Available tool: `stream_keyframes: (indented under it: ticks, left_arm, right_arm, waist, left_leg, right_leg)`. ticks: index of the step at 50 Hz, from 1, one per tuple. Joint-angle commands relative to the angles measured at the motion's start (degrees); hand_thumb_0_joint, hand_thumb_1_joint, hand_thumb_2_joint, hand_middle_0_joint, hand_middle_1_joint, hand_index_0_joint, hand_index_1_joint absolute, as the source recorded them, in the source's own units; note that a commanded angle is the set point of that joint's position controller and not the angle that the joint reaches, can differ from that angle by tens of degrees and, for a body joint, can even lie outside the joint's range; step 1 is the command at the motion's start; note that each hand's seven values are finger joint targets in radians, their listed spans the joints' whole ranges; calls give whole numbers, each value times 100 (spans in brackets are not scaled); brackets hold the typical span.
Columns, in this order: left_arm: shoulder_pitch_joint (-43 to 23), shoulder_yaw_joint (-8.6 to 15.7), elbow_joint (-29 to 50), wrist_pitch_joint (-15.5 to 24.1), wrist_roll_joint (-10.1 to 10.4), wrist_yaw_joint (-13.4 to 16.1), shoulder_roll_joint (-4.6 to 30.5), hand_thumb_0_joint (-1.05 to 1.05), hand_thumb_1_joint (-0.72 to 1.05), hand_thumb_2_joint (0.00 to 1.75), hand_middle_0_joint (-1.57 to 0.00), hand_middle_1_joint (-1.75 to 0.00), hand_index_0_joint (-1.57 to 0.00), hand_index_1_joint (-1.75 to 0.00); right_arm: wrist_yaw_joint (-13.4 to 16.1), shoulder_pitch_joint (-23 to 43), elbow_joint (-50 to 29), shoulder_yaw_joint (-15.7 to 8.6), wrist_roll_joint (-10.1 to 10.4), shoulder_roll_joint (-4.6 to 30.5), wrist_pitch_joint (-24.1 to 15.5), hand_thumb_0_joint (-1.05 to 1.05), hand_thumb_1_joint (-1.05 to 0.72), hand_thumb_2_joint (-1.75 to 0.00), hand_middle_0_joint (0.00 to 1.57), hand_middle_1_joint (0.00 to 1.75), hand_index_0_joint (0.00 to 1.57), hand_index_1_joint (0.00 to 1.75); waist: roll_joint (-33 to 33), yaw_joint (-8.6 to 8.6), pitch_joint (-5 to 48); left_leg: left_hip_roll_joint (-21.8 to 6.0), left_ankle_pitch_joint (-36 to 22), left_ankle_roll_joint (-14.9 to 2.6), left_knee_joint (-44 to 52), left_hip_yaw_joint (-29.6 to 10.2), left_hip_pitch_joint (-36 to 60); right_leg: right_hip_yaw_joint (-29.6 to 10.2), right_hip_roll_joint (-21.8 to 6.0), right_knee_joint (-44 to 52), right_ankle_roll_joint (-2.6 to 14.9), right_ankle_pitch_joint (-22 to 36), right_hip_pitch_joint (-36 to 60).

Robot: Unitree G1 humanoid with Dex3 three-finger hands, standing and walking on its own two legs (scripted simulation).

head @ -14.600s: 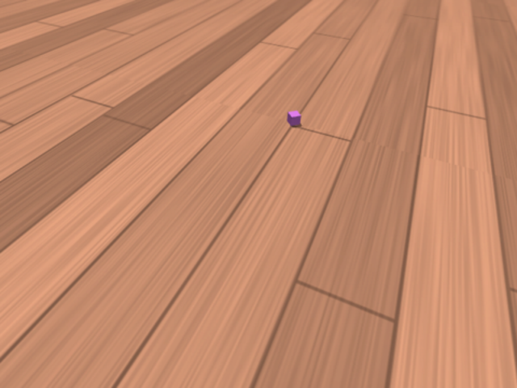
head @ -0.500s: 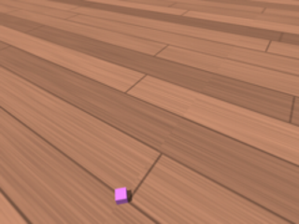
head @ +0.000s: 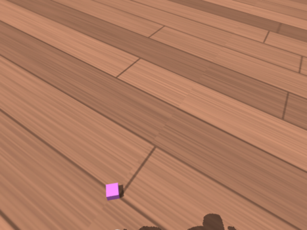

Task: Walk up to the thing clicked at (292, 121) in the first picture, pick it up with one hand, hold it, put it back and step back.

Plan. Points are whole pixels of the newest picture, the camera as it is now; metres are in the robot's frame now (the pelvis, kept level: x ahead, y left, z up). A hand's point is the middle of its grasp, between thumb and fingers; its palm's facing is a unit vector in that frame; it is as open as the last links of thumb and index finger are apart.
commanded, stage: stand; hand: left
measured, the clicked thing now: (112, 191) +0.46 +0.20 -0.72
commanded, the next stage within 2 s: walk up in 1.92 s
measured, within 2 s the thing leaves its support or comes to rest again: neither
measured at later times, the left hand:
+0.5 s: hand out of the picture +0.12 +0.23 -0.14, palm faces -0.04 -0.94 -0.33, open 7.4 cm
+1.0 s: hand out of the picture +0.12 +0.25 -0.14, palm faces -0.03 -0.94 -0.34, open 7.4 cm
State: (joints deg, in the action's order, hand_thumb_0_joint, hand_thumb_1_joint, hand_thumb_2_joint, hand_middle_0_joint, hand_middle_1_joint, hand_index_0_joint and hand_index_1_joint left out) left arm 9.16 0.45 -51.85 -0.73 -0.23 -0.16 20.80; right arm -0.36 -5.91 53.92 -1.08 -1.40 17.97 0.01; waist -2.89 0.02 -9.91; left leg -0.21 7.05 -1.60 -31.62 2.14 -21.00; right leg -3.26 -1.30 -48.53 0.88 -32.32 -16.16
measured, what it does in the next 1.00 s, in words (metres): shifts its weight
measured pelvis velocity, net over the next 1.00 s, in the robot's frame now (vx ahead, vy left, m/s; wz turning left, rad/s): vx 0.05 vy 0.00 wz -0.02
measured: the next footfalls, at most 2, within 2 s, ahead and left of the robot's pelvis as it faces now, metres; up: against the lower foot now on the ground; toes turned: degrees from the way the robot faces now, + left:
none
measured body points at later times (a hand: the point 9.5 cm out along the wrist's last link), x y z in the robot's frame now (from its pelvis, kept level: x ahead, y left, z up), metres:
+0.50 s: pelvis +0.04 -0.02 +0.02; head +0.04 -0.01 +0.47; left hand +0.12 +0.28 -0.11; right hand +0.09 -0.32 -0.11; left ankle +0.11 +0.11 -0.72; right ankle +0.00 -0.14 -0.72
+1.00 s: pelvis +0.05 +0.00 +0.02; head +0.06 +0.00 +0.47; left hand +0.12 +0.30 -0.11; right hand +0.14 -0.30 -0.11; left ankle +0.11 +0.11 -0.72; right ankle +0.00 -0.14 -0.72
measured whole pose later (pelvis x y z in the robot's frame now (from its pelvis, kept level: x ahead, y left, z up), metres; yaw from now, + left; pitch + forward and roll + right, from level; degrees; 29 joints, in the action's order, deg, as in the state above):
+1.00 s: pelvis +0.05 +0.00 +0.02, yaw -1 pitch -2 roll +0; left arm 7.3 0.8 -64.4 0.1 -0.5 -0.7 20.6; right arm -0.4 -3.1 65.5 0.0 -0.5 19.3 -0.8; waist -0.1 0.1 -3.6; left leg -0.6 5.9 -0.3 -20.6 0.9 -12.4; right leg -1.3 -1.0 -19.1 -1.6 -14.7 -2.1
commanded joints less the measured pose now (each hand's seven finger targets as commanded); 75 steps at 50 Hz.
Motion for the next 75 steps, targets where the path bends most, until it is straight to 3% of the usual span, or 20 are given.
stream_keyframes:
  ticks: [1, 3, 4, 5, 6, 7, 8, 9, 11, 12, 16, 20, 26, 33, 41, 47, 50, 63, 66, 75]
  left_arm:
    - [841, 340, -230, 108, -1, 72, 1035, 0, 90, 90, -20, -30, -20, -30]
    - [1040, 309, -449, 158, -8, 76, 900, 0, 90, 90, -20, -30, -20, -30]
    - [927, 301, -414, 195, -74, 97, 976, 0, 90, 90, -20, -30, -20, -30]
    - [637, 303, -367, 224, -161, 99, 1139, 0, 90, 90, -20, -30, -20, -30]
    - [46, 320, -306, 210, -149, 76, 1491, 0, 90, 90, -20, -30, -20, -30]
    - [-521, 307, -223, 191, -186, 59, 1478, 0, 90, 90, -20, -30, -20, -30]
    - [-653, 206, -200, 198, -180, 26, 1134, 0, 90, 90, -20, -30, -20, -30]
    - [-494, 167, -193, 260, -141, 34, 944, 0, 90, 90, -20, -30, -20, -30]
    - [-240, 195, -346, 377, -40, 72, 950, 0, 90, 90, -20, -30, -20, -30]
    - [-190, 228, -404, 401, 2, 71, 1059, 0, 90, 90, -20, -30, -20, -30]
    - [-183, 248, -539, 314, -15, 27, 1136, 0, 90, 90, -20, -30, -20, -30]
    - [-94, 283, -583, 331, -4, 39, 1161, 0, 90, 90, -20, -30, -20, -30]
    - [-186, 292, -675, 298, 26, 62, 1195, 0, 90, 90, -20, -30, -20, -30]
    - [-312, 266, -778, 224, 9, 51, 1127, 0, 90, 90, -20, -30, -20, -30]
    - [-347, 252, -909, 203, -24, 22, 1071, 0, 90, 90, -20, -30, -20, -30]
    - [-382, 252, -948, 219, -31, 28, 1094, 0, 90, 90, -20, -30, -20, -30]
    - [-396, 258, -955, 239, -25, 41, 1132, 0, 90, 90, -20, -30, -20, -30]
    - [-248, 225, -977, 234, -37, 60, 1142, 0, 90, 90, -20, -30, -20, -30]
    - [-247, 228, -961, 244, -27, 71, 1158, 0, 90, 90, -20, -30, -20, -30]
    - [-230, 231, -923, 231, -29, 68, 1151, 0, 90, 90, -20, -30, -20, -30]
  right_arm:
    - [59, 89, -223, -480, -7, 1620, -97, 0, -90, -90, 20, 30, 20, 30]
    - [41, 205, -143, -458, 36, 1532, -34, 0, -90, -90, 20, 30, 20, 30]
    - [29, 343, -174, -424, 75, 1392, -6, 0, -90, -90, 20, 30, 20, 30]
    - [4, 326, -174, -369, 127, 1167, 13, 0, -90, -90, 20, 30, 20, 30]
    - [5, 358, -75, -357, 144, 1178, 39, 0, -90, -90, 20, 30, 20, 30]
    - [-47, 73, 85, -359, 151, 1167, 44, 0, -90, -90, 20, 30, 20, 30]
    - [-110, -118, 206, -302, 161, 1085, 14, 0, -90, -90, 20, 30, 20, 30]
    - [-123, 41, 233, -308, 121, 1171, -50, 0, -90, -90, 20, 30, 20, 30]
    - [-67, 36, 359, -320, 27, 1236, -160, 0, -90, -90, 20, 30, 20, 30]
    - [-44, 25, 394, -318, 26, 1253, -195, 0, -90, -90, 20, 30, 20, 30]
    - [-68, 193, 460, -306, 89, 1457, -190, 0, -90, -90, 20, 30, 20, 30]
    - [-40, 126, 591, -231, 38, 1333, -239, 0, -90, -90, 20, 30, 20, 30]
    - [22, 148, 693, -170, 104, 1336, -263, 0, -90, -90, 20, 30, 20, 30]
    - [72, 269, 755, -142, 110, 1422, -235, 0, -90, -90, 20, 30, 20, 30]
    - [70, 458, 788, -149, 108, 1482, -220, 0, -90, -90, 20, 30, 20, 30]
    - [56, 556, 794, -162, 102, 1458, -219, 0, -90, -90, 20, 30, 20, 30]
    - [52, 524, 804, -159, 96, 1420, -232, 0, -90, -90, 20, 30, 20, 30]
    - [37, 553, 851, -148, 119, 1394, -182, 0, -90, -90, 20, 30, 20, 30]
    - [37, 560, 836, -137, 118, 1368, -181, 0, -90, -90, 20, 30, 20, 30]
    - [53, 507, 852, -122, 126, 1411, -196, 0, -90, -90, 20, 30, 20, 30]
  waist:
    - [1445, 32, 1324]
    - [1161, 220, 1157]
    - [705, 288, 980]
    - [95, 131, 716]
    - [-188, -139, 382]
    - [-378, -441, 135]
    - [-372, -496, 233]
    - [-185, -336, 346]
    - [-128, -231, 732]
    - [-259, -173, 895]
    - [-154, -117, 463]
    - [282, -52, 713]
    - [349, -4, 1280]
    - [514, -8, 1201]
    - [526, -17, 1050]
    - [373, -24, 1145]
    - [279, -41, 1300]
    - [311, -48, 1034]
    - [272, -28, 1113]
    - [353, 4, 1194]
  left_leg:
    - [-1174, 1936, -661, 1646, -1563, 682]
    - [-1017, 2342, -381, 1511, -1310, 119]
    - [-845, 2361, -122, 1252, -1113, 38]
    - [-561, 2038, 83, 868, -889, 20]
    - [-229, 1959, 161, 719, -673, 590]
    - [-191, 1773, 153, 253, -608, 1393]
    - [-336, 1483, 72, 584, -688, 1601]
    - [-512, 808, 16, 809, -857, 1602]
    - [-609, -137, -76, 817, -860, 1519]
    - [-579, -188, -80, 905, -821, 1407]
    - [-594, 1249, 29, 1128, -938, 1216]
    - [-666, 27, 6, 1180, -863, 1282]
    - [-735, -1287, 10, 991, -765, 1491]
    - [-772, -1154, 39, 1111, -809, 1490]
    - [-800, -40, 57, 1461, -968, 1453]
    - [-776, -174, 47, 1446, -938, 1613]
    - [-781, -779, 24, 1325, -870, 1768]
    - [-698, -335, 36, 1336, -824, 1625]
    - [-712, -770, 10, 1233, -803, 1665]
    - [-732, -1022, 5, 1225, -822, 1705]
  right_leg:
    - [379, 25, 1065, -108, 363, 470]
    - [377, 4, 2138, -99, 1574, 1165]
    - [-7, -242, 2697, -23, 1669, 1072]
    - [-957, -787, 3299, 182, 701, 469]
    - [-1263, -992, 3710, 345, -1046, -890]
    - [-1318, -1010, 3889, 346, -1726, -1777]
    - [-911, -840, 3718, 249, -1235, -1555]
    - [-662, -678, 3617, 141, -156, -994]
    - [-433, -587, 3217, 43, 1585, -102]
    - [-397, -570, 3159, 49, 1880, 218]
    - [-506, -522, 3544, 114, 303, -281]
    - [-401, -559, 3209, 76, 1705, 344]
    - [-262, -543, 2999, -4, 2900, 1000]
    - [-187, -494, 3096, -24, 2642, 982]
    - [-175, -478, 3280, -25, 2130, 771]
    - [-140, -501, 3326, -30, 2169, 736]
    - [-146, -536, 3305, -36, 2423, 851]
    - [-142, -574, 3459, -22, 2179, 699]
    - [-127, -598, 3435, -33, 2398, 779]
    - [-102, -607, 3411, -31, 2606, 953]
